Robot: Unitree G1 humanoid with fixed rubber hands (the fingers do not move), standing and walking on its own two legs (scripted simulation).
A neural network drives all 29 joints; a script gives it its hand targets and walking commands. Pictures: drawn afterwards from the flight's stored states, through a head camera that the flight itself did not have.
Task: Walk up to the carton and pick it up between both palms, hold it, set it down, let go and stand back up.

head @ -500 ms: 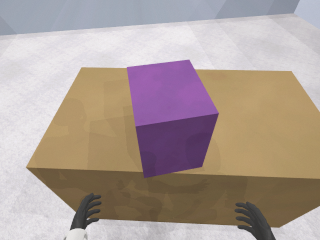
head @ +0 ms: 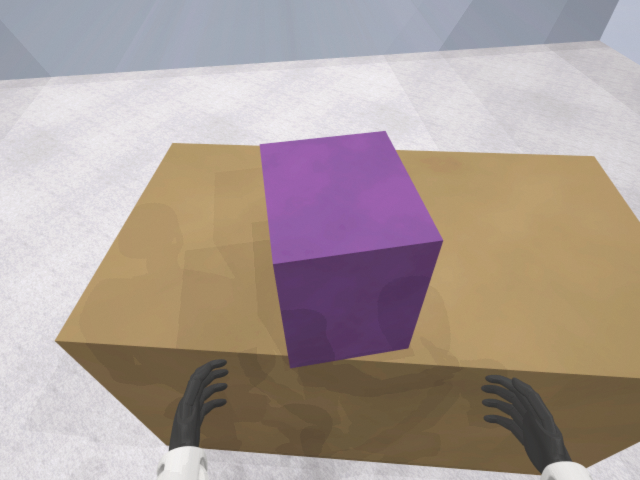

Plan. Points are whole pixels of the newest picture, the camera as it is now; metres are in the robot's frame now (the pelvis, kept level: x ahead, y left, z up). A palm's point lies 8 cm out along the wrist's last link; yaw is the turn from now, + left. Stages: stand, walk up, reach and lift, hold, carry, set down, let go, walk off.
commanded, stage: reach and lift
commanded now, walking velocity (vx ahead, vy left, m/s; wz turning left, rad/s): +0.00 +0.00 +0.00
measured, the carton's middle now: (337, 250) +0.46 +0.01 +0.00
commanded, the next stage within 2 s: none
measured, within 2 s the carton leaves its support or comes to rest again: neither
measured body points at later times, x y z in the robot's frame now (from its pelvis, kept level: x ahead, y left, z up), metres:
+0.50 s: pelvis -0.01 +0.00 +0.00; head +0.00 +0.00 +0.45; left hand +0.26 +0.18 -0.01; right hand +0.27 -0.26 -0.01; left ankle -0.02 +0.14 -0.74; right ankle -0.02 -0.06 -0.74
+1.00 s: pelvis -0.02 +0.01 +0.01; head +0.01 +0.01 +0.46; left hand +0.31 +0.17 +0.05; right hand +0.33 -0.25 +0.05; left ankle -0.02 +0.14 -0.74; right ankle -0.02 -0.06 -0.74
